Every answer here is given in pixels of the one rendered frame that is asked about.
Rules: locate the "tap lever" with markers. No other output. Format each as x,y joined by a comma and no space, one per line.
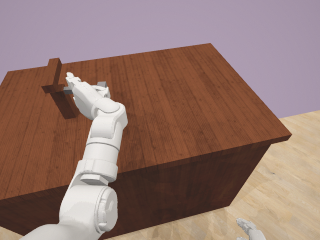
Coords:
67,90

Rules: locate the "robot left forearm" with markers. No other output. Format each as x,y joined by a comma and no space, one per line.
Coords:
98,165

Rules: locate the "left robot upper arm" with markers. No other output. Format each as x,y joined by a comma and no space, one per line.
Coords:
86,213

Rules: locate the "left robot hand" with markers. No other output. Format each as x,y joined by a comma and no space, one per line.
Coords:
85,95

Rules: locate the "counter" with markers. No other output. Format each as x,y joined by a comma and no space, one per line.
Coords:
195,133

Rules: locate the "right robot hand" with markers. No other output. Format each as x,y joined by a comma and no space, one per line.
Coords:
250,229

